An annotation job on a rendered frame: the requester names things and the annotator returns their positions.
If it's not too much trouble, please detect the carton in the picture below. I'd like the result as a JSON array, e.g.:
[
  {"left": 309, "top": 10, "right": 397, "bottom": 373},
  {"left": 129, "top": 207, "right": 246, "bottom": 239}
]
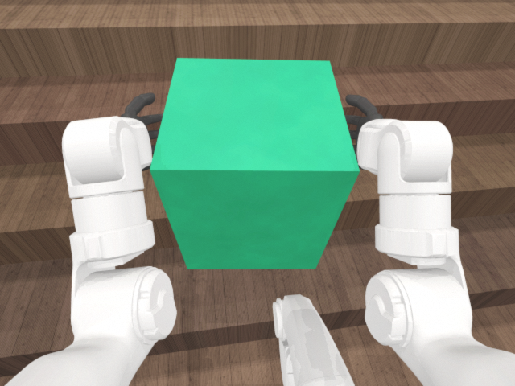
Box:
[{"left": 150, "top": 58, "right": 360, "bottom": 269}]

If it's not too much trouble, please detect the left robot forearm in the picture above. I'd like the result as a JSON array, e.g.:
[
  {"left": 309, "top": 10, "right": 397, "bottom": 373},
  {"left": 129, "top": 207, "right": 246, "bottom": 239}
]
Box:
[{"left": 62, "top": 116, "right": 155, "bottom": 334}]

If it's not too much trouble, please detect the robot right shin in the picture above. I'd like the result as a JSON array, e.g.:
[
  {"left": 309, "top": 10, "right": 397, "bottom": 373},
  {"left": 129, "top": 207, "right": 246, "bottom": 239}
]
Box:
[{"left": 279, "top": 298, "right": 310, "bottom": 386}]

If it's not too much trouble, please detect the robot left hand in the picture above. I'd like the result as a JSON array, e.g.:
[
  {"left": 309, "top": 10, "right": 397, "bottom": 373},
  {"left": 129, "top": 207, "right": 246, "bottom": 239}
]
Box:
[{"left": 120, "top": 92, "right": 163, "bottom": 171}]

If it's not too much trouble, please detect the robot right thigh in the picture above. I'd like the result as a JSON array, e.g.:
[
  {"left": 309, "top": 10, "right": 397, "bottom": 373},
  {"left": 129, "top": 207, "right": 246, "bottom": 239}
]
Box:
[{"left": 273, "top": 294, "right": 355, "bottom": 386}]

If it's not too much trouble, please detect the left robot upper arm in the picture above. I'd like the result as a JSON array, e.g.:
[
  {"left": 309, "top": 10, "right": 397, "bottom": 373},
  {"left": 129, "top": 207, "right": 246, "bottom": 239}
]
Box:
[{"left": 5, "top": 266, "right": 177, "bottom": 386}]

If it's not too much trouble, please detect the robot right hand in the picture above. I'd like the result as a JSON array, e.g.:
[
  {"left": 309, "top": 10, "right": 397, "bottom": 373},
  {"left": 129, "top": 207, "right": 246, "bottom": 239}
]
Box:
[{"left": 345, "top": 95, "right": 383, "bottom": 170}]

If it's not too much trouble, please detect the right robot forearm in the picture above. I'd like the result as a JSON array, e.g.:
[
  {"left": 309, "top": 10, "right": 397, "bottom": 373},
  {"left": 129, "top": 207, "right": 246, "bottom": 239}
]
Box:
[{"left": 357, "top": 119, "right": 472, "bottom": 313}]

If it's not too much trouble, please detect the right robot upper arm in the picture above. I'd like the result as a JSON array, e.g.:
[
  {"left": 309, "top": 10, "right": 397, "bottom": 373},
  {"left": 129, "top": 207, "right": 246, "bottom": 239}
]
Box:
[{"left": 365, "top": 268, "right": 515, "bottom": 386}]

